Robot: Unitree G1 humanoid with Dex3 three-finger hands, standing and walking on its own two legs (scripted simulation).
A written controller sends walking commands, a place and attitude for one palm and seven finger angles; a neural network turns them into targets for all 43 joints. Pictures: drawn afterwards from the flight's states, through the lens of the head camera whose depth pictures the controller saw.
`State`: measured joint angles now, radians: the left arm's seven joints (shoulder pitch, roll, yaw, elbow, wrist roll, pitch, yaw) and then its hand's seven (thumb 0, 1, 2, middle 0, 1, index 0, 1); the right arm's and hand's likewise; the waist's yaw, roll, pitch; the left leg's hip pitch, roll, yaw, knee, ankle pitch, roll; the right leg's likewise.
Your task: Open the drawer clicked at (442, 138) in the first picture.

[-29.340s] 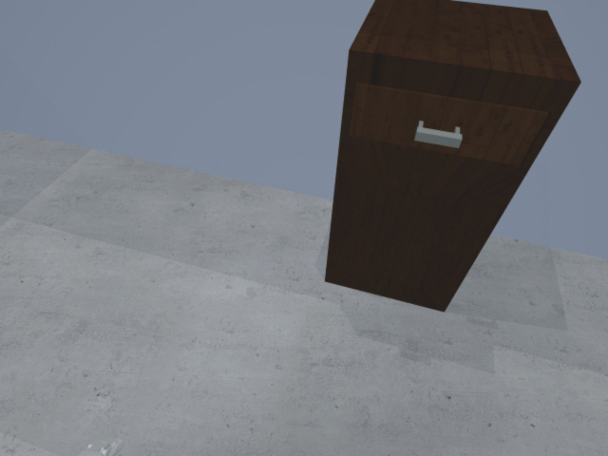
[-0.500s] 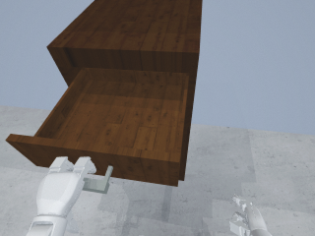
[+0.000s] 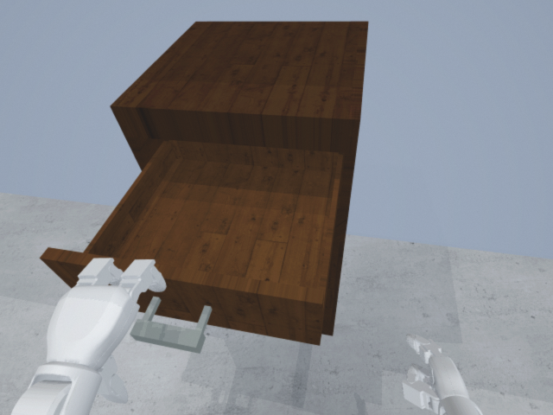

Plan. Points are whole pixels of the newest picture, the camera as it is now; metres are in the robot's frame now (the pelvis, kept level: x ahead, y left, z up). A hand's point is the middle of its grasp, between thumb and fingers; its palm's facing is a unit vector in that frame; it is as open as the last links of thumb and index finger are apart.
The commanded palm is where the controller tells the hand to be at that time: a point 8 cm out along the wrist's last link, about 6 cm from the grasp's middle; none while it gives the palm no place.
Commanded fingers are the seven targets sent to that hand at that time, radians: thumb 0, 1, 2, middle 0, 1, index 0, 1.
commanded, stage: lift the hand off the handle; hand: left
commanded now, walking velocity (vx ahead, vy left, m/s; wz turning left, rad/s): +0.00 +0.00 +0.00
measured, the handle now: (174, 321) +0.23 +0.20 +0.01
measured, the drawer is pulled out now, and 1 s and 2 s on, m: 0.30 0.30 0.30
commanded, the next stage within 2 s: draw the hand back to the body in 0.62 s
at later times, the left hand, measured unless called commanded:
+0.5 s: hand (99, 301) +0.19 +0.22 +0.15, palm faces +0.12 -0.09 -0.99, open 13.8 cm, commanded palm +0.16 +0.23 +0.21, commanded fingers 0.00 -0.50 0.30 -0.30 -1.20 -0.30 -1.20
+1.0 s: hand (68, 305) +0.18 +0.25 +0.16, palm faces +0.10 -0.06 -0.99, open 13.9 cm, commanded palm +0.15 +0.24 +0.21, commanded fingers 0.00 -0.50 0.30 -0.30 -1.20 -0.30 -1.20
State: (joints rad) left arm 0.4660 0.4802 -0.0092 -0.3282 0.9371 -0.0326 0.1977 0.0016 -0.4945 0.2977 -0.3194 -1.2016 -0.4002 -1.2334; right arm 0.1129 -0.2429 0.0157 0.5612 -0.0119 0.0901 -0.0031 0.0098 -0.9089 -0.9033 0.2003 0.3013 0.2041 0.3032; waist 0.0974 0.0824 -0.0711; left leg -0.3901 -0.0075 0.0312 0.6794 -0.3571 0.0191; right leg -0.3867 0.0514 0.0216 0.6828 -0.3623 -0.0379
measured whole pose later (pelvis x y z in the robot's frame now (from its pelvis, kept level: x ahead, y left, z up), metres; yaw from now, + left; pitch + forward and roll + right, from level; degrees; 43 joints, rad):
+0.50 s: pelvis +0.00 +0.01 +0.01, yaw +0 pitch +1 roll +0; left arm 0.48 0.56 0.04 -0.58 0.83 0.04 0.03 0.00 -0.50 0.30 -0.32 -1.20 -0.32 -1.20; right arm 0.12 -0.27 0.04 0.52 0.02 0.11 0.02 0.01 -0.91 -0.90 0.20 0.30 0.20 0.30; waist 0.10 0.11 -0.06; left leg -0.26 -0.01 0.03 0.56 -0.31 0.03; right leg -0.25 0.04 0.02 0.54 -0.31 -0.03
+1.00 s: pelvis -0.01 +0.01 +0.01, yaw +1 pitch +0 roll -1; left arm 0.48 0.60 0.16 -0.54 0.76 0.01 0.00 0.00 -0.50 0.30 -0.32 -1.20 -0.32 -1.20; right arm 0.13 -0.26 0.05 0.53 0.03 0.12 0.02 0.01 -0.91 -0.90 0.20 0.30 0.20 0.30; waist 0.10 0.11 -0.04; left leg -0.26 -0.01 0.02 0.55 -0.29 0.03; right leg -0.24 0.05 0.01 0.52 -0.28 -0.03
